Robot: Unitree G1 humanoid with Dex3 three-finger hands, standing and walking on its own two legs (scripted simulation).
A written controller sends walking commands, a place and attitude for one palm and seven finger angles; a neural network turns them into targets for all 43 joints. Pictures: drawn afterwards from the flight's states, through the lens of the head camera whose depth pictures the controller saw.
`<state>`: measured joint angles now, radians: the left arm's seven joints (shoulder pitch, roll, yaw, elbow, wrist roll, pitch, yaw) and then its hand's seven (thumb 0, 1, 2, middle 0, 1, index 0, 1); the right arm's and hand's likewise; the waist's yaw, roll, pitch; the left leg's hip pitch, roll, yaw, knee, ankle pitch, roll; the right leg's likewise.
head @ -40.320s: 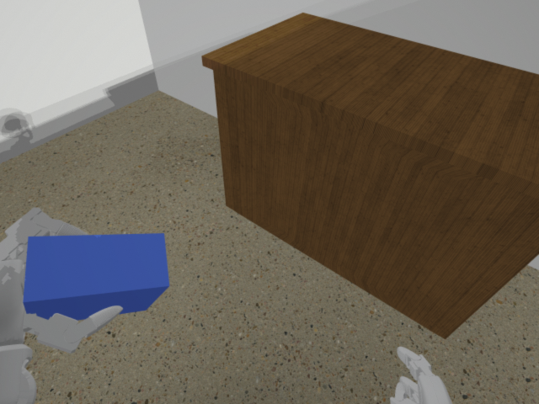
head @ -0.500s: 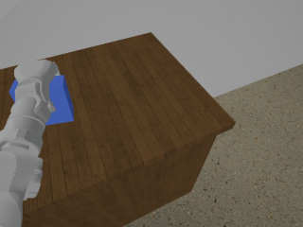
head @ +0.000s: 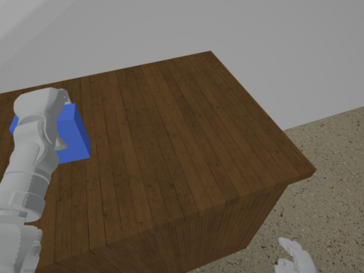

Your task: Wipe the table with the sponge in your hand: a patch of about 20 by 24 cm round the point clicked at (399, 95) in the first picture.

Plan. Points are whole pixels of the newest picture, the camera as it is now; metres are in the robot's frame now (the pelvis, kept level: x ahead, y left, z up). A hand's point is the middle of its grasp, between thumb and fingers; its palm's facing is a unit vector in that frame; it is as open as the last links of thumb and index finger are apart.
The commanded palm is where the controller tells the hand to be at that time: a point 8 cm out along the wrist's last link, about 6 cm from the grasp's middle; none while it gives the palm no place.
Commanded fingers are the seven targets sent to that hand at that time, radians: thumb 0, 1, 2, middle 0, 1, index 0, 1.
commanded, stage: slide back across to the first lane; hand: left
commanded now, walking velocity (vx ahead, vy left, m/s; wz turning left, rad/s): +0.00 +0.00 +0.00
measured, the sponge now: (59, 142) +0.37 +0.34 +0.08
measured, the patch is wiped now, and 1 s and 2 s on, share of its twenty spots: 1.00 1.00 1.00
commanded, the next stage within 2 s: wipe back along the first lane in 0.04 s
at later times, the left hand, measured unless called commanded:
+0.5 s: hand (44, 138) +0.34 +0.33 +0.13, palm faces +0.02 -0.05 -1.00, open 10.3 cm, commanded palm +0.31 +0.32 +0.17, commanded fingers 0.00 0.10 1.30 -1.20 -1.60 -1.20 -1.60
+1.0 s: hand (44, 153) +0.30 +0.31 +0.13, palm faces +0.05 -0.05 -1.00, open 10.4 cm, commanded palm +0.26 +0.30 +0.15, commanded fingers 0.00 0.10 1.30 -1.20 -1.60 -1.20 -1.60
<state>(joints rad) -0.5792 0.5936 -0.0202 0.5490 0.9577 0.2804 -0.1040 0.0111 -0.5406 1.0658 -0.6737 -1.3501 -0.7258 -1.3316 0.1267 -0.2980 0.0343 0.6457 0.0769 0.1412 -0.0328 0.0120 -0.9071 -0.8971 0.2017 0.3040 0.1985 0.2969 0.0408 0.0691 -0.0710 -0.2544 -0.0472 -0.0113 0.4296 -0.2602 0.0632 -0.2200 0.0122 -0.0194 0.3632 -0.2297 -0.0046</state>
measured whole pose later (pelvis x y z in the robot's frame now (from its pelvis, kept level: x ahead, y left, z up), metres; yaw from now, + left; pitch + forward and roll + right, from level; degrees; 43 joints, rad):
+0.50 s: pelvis -0.01 +0.01 +0.00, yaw +1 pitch +4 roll -2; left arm -0.42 0.58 0.00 0.33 0.93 0.26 -0.09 0.00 -0.52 1.06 -0.65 -1.37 -0.70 -1.36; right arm 0.18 -0.30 0.04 0.67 0.07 0.15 -0.01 0.01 -0.91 -0.90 0.20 0.30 0.20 0.30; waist 0.06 0.08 -0.05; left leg -0.25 -0.06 -0.02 0.42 -0.24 0.07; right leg -0.20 0.00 -0.03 0.35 -0.21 0.00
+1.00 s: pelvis -0.01 -0.01 +0.00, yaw +1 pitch +2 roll -1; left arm -0.26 0.57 0.02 0.20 0.92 0.31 -0.09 -0.01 -0.51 1.06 -0.63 -1.39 -0.68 -1.38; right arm 0.13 -0.31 0.04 0.62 0.07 0.14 -0.01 0.01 -0.91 -0.90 0.20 0.30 0.20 0.30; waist 0.07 0.09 -0.06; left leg -0.23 -0.04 -0.02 0.46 -0.26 0.05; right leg -0.19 0.02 -0.03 0.39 -0.24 -0.02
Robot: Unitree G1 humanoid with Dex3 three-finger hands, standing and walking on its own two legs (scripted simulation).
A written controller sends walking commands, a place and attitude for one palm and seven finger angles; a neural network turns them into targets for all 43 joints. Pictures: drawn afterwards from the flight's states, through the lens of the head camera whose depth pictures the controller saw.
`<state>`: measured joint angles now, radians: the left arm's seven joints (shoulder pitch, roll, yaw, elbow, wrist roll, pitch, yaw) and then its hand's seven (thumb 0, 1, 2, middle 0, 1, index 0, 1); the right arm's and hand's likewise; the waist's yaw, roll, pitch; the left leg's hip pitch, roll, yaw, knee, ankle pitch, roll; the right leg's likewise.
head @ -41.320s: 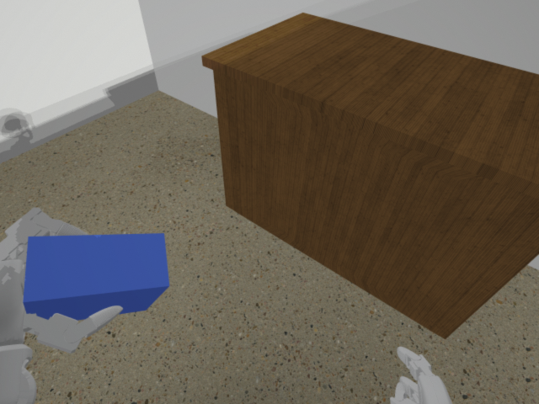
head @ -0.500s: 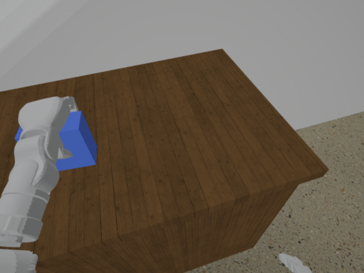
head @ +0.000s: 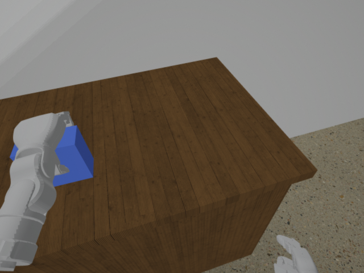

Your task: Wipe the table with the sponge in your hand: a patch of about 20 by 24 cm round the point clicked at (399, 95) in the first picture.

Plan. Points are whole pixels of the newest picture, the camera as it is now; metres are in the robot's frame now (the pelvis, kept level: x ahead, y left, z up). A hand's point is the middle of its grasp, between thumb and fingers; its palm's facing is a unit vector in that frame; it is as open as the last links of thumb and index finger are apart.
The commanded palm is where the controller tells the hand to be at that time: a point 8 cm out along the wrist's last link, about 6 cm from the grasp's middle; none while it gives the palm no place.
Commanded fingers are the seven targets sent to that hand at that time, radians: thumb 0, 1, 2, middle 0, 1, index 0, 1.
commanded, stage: wipe back along the first lane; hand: left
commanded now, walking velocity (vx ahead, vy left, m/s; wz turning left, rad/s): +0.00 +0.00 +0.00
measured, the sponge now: (61, 164) +0.32 +0.33 +0.07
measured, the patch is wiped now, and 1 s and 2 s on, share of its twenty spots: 1.00 1.00 1.00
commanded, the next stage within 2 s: lift the sponge slowly off the table in 0.82 s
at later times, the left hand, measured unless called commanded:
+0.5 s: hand (53, 169) +0.26 +0.29 +0.13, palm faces +0.12 -0.05 -0.99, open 10.4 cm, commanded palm +0.22 +0.28 +0.15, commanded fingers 0.00 0.10 1.30 -1.20 -1.60 -1.20 -1.60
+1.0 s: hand (55, 185) +0.23 +0.27 +0.13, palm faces +0.16 -0.08 -0.98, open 10.4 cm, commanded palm +0.19 +0.26 +0.15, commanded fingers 0.00 0.10 1.30 -1.20 -1.60 -1.20 -1.60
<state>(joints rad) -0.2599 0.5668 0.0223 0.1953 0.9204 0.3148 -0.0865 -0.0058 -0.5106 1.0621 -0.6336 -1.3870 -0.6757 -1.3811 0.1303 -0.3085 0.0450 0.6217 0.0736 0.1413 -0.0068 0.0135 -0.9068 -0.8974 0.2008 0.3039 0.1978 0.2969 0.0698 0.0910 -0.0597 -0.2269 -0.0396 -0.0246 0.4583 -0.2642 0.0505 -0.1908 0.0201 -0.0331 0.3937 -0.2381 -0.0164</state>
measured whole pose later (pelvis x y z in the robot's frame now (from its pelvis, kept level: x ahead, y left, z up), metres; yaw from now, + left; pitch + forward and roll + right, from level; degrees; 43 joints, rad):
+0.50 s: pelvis +0.00 +0.00 +0.00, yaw -1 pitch +1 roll -1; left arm 0.01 0.53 0.01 -0.15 0.90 0.42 -0.05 -0.01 -0.51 1.06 -0.63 -1.38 -0.68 -1.38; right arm 0.07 -0.29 0.06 0.59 0.07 0.12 0.00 0.01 -0.91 -0.90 0.20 0.30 0.20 0.30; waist 0.10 0.11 -0.06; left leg -0.23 -0.03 -0.01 0.50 -0.28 0.05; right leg -0.21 0.02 -0.02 0.45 -0.26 -0.02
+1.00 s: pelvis -0.01 +0.00 +0.00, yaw -1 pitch -1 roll -1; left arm 0.15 0.48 -0.04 -0.32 0.92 0.47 -0.02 0.00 -0.50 1.06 -0.63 -1.38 -0.67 -1.38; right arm 0.07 -0.28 0.07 0.60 0.07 0.11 0.00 0.02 -0.91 -0.90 0.20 0.30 0.20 0.30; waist 0.11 0.12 -0.07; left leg -0.22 -0.04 0.00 0.51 -0.29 0.05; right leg -0.20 0.02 -0.01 0.48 -0.27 -0.02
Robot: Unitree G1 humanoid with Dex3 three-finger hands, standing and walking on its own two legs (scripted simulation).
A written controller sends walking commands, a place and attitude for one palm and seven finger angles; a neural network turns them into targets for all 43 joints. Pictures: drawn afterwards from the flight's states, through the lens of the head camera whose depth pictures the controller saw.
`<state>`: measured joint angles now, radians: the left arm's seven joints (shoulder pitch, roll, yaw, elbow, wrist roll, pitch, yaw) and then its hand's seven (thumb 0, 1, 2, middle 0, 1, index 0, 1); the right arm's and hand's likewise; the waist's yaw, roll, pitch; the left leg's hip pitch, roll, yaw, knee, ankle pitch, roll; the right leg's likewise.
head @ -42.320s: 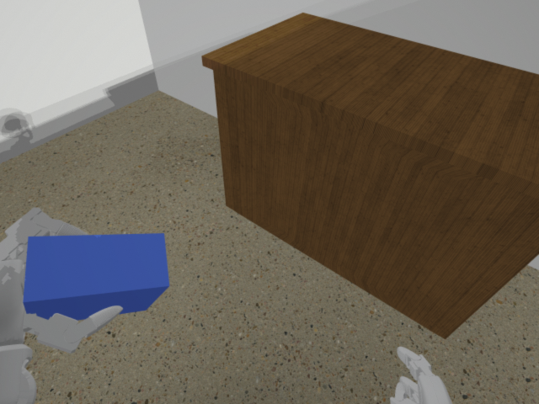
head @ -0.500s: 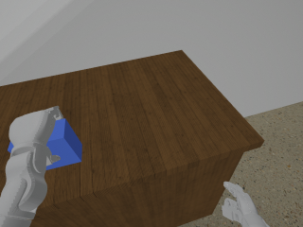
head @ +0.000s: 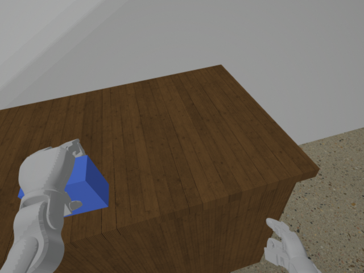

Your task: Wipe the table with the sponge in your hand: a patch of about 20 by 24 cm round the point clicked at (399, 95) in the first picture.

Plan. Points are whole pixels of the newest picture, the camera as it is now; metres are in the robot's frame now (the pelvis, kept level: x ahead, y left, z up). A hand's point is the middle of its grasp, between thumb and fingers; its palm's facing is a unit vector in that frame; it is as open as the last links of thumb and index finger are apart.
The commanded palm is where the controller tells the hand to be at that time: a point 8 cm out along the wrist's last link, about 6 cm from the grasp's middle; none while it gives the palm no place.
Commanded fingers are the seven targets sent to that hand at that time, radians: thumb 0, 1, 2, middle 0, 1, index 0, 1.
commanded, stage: lift the sponge slowly off the table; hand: left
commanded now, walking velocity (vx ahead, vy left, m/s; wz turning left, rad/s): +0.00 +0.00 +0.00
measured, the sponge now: (74, 193) +0.24 +0.28 +0.08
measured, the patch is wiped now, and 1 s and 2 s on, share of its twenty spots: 1.00 1.00 1.00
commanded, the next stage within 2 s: none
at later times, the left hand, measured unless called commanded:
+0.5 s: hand (67, 182) +0.23 +0.27 +0.14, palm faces +0.09 -0.08 -0.99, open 10.3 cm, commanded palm +0.19 +0.27 +0.19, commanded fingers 0.00 0.10 1.30 -1.20 -1.60 -1.20 -1.60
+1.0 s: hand (70, 170) +0.24 +0.26 +0.16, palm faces +0.11 -0.06 -0.99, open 10.3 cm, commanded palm +0.20 +0.26 +0.23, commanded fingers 0.00 0.10 1.30 -1.20 -1.60 -1.20 -1.60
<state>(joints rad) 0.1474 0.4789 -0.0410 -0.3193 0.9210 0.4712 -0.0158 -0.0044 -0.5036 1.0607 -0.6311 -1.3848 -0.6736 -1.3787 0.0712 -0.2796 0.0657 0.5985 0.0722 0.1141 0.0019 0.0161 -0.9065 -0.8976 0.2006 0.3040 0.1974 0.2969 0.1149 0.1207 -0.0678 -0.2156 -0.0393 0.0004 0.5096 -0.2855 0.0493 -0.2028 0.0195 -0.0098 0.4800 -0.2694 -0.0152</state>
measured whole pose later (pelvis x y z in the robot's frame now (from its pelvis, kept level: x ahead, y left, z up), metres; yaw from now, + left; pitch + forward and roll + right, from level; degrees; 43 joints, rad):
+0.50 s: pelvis +0.00 -0.02 +0.00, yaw +0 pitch -2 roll +0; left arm 0.15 0.57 -0.02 -0.32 0.86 0.45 -0.10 -0.01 -0.52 1.06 -0.67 -1.35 -0.71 -1.34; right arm 0.06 -0.29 0.07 0.61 0.06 0.09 -0.02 0.02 -0.91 -0.90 0.20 0.30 0.20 0.30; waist 0.12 0.11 -0.05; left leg -0.18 -0.02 -0.01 0.49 -0.28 0.02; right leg -0.17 0.04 -0.02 0.47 -0.27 -0.04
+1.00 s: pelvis -0.02 -0.03 +0.00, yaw +1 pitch -4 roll +0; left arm -0.07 0.57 -0.07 -0.15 0.85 0.42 -0.11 -0.01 -0.54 1.06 -0.69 -1.32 -0.74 -1.31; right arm 0.04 -0.27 0.08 0.65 0.06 0.04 -0.05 0.02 -0.90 -0.90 0.20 0.30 0.20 0.30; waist 0.13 0.12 -0.01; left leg -0.15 -0.01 -0.03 0.43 -0.22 0.01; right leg -0.14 0.04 -0.04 0.42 -0.22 -0.06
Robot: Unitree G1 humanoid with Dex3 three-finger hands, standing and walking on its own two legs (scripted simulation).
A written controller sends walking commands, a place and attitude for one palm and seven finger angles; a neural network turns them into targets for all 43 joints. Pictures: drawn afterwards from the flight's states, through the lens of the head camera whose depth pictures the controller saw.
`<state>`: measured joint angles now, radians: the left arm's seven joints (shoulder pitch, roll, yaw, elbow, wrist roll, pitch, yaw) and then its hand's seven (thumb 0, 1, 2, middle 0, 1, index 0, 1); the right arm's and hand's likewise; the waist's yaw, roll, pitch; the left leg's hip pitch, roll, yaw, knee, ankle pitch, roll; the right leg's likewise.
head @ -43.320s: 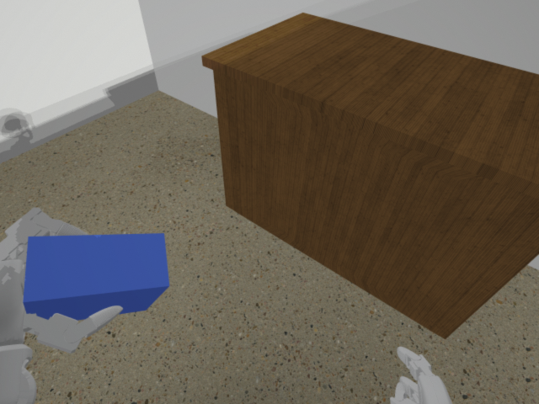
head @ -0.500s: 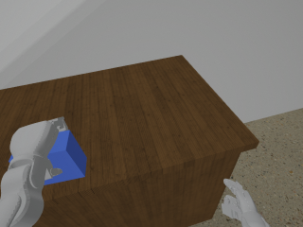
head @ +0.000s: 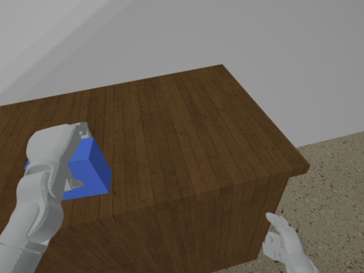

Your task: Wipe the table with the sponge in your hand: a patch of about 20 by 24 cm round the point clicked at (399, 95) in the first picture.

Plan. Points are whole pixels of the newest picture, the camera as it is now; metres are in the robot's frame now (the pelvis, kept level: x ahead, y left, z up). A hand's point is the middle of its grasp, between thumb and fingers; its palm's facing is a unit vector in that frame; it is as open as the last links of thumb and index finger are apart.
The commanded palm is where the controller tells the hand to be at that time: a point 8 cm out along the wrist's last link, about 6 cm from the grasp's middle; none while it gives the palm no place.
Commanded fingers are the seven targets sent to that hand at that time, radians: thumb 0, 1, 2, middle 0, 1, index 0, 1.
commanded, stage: lift the sponge slowly off the table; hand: left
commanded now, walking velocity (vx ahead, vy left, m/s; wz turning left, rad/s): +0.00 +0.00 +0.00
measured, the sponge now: (77, 176) +0.26 +0.29 +0.10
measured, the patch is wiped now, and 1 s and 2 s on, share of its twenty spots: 1.00 1.00 1.00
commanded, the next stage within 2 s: bring the sponge back beside the body in 1.02 s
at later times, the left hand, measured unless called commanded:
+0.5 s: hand (64, 148) +0.27 +0.28 +0.19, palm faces +0.15 -0.04 -0.99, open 10.3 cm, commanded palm +0.22 +0.29 +0.26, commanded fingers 0.00 0.10 1.30 -1.20 -1.60 -1.20 -1.60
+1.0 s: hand (56, 134) +0.27 +0.29 +0.22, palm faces +0.20 -0.05 -0.98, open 10.3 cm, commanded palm +0.23 +0.29 +0.29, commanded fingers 0.00 0.10 1.30 -1.20 -1.60 -1.20 -1.60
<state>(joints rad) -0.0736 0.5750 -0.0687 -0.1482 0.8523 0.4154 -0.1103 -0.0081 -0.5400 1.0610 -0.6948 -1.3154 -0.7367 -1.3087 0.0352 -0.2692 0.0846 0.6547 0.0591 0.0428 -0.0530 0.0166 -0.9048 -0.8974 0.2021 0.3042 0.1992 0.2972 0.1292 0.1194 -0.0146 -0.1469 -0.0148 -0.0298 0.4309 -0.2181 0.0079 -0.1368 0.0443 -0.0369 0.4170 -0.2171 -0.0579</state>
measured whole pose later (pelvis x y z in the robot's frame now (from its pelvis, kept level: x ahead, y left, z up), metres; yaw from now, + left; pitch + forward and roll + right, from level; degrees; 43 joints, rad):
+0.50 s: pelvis +0.00 +0.00 +0.00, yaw +0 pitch -4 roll +0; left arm -0.13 0.62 -0.05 -0.19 0.83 0.43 -0.16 -0.01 -0.54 1.06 -0.70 -1.31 -0.74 -1.31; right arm 0.03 -0.29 0.07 0.65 0.07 0.05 -0.06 0.02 -0.91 -0.90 0.20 0.30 0.20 0.30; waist 0.14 0.13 -0.01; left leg -0.15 -0.02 -0.03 0.43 -0.21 0.01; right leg -0.15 0.04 -0.04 0.42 -0.21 -0.06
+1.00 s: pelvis -0.01 +0.01 +0.00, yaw +0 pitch -4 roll +0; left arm -0.23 0.65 -0.04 -0.20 0.80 0.47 -0.22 -0.01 -0.54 1.06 -0.70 -1.31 -0.74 -1.31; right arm 0.02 -0.29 0.08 0.64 0.08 0.05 -0.06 0.02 -0.91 -0.90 0.20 0.30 0.20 0.30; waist 0.14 0.13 -0.02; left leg -0.17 -0.03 -0.03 0.44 -0.20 0.02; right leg -0.17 0.03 -0.03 0.44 -0.21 -0.05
